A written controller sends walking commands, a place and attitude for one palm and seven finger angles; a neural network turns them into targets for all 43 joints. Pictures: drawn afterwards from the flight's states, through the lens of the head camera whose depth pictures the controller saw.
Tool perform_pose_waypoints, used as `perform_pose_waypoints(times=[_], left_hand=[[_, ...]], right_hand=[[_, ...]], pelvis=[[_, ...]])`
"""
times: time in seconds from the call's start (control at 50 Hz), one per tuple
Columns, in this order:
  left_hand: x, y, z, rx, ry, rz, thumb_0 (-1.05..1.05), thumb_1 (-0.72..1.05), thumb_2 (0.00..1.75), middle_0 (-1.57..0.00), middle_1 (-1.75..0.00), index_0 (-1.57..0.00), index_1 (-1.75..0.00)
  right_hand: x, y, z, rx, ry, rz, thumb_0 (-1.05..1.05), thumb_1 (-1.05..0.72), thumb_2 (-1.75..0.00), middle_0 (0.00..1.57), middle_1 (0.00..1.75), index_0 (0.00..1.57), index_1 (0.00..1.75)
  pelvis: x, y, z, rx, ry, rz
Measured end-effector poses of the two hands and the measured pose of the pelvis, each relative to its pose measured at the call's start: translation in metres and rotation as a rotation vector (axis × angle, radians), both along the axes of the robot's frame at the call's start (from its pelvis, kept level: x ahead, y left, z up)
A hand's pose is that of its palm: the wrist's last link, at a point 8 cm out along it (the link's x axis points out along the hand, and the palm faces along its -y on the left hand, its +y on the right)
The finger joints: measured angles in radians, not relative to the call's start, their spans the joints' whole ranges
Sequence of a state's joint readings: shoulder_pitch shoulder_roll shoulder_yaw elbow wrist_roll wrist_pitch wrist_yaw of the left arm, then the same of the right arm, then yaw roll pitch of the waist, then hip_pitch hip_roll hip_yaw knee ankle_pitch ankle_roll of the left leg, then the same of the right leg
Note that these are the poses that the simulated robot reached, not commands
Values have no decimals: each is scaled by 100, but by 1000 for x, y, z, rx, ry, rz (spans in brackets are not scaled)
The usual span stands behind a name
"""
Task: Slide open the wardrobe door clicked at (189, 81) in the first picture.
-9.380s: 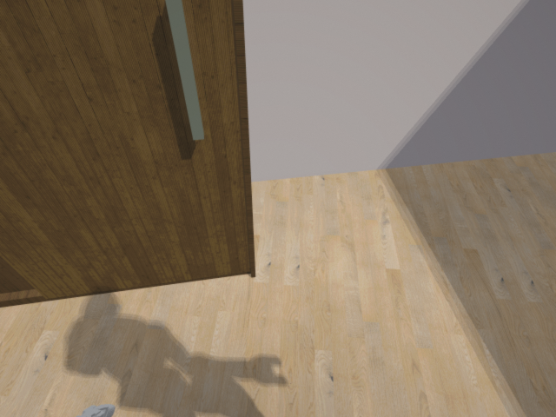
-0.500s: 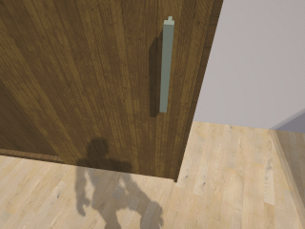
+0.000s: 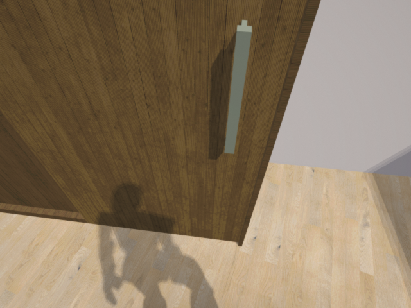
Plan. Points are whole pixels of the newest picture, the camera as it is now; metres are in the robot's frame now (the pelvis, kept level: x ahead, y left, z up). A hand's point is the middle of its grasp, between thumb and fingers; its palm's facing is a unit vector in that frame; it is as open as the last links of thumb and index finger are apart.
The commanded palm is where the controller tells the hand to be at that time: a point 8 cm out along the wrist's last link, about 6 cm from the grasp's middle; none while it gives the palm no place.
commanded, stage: shuffle to correct the standing spot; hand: right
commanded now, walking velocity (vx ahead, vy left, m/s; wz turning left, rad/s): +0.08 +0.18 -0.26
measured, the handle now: (235, 96) +0.52 -0.02 +0.15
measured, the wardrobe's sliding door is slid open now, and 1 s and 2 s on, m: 0.00 0.00 0.00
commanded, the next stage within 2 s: come to a stop and stand still in 0.52 s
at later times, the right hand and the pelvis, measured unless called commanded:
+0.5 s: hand out of the picture +0.00 -0.07 -0.20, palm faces +0.12 +0.99 -0.10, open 7.4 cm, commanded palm none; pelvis +0.05 +0.08 -0.01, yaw -3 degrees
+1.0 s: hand out of the picture +0.10 -0.02 -0.17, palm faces +0.18 +0.95 -0.25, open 7.4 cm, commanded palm none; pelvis +0.09 +0.17 +0.00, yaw -8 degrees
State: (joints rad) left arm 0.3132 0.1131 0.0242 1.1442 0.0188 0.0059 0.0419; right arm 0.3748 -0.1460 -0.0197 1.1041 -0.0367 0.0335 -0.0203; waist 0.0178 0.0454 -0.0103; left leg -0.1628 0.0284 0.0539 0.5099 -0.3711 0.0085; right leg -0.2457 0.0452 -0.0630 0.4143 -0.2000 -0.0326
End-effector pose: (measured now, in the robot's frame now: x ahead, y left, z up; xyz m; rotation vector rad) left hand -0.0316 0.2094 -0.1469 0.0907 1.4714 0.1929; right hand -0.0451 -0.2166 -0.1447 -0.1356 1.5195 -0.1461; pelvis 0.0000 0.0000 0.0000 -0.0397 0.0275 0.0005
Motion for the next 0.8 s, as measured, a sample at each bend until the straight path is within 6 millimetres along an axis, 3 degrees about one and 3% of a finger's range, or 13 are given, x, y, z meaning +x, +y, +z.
perform_pose_waypoints(times=[0.08,0.16,0.22,0.3,0.38,0.44,0.5,0.64,0.72,0.8], left_hand=[[-8,21,-4,-5,59,-13,1,91,90,-21,-30,-20,-30],[4,43,-4,17,99,-64,1,91,90,-20,-30,-20,-30],[28,56,-6,37,77,-93,1,91,90,-20,-30,-20,-30],[76,66,-9,60,-12,-118,1,91,90,-20,-30,-20,-30],[123,71,-12,93,-142,-116,1,92,90,-20,-30,-20,-30],[136,77,-5,97,-209,-103,1,92,90,-20,-30,-20,-30],[136,91,4,101,-197,-118,0,93,90,-20,-30,-20,-30],[141,142,4,75,-124,-131,1,91,90,-21,-30,-20,-30],[152,185,-13,69,-110,-124,1,91,90,-21,-30,-20,-30],[169,214,-12,79,-100,-143,1,91,90,-20,-30,-20,-30]], right_hand=[[-2,21,4,-15,-4,-50,0,-91,-90,20,30,20,30],[-9,44,-1,-19,-13,-114,0,-90,-90,20,30,20,30],[-17,65,-6,7,15,-145,0,-91,-90,20,30,20,30],[-26,90,-14,58,72,-164,0,-90,-90,20,30,20,30],[-23,105,-28,109,118,-156,0,-90,-90,20,30,20,30],[0,106,-29,112,106,-112,0,-90,-90,20,30,20,30],[39,100,-24,83,9,-108,1,-90,-89,20,30,20,30],[122,94,-1,-29,-199,-90,1,-92,-90,20,30,20,30],[148,107,-1,-104,-258,-61,0,-92,-90,20,30,20,30],[159,129,6,-115,-263,-59,0,-91,-90,20,30,20,30]], pelvis=[[7,19,-2,20,9,-32],[17,36,-5,31,-3,-76],[24,45,-9,35,-17,-91],[36,53,-15,42,-23,-91],[47,58,-25,46,-31,-66],[50,66,-22,32,-41,-41],[53,78,-13,36,-38,-52],[68,119,-5,61,-16,-87],[82,154,-19,43,-8,-98],[90,168,-15,44,-15,-104]])
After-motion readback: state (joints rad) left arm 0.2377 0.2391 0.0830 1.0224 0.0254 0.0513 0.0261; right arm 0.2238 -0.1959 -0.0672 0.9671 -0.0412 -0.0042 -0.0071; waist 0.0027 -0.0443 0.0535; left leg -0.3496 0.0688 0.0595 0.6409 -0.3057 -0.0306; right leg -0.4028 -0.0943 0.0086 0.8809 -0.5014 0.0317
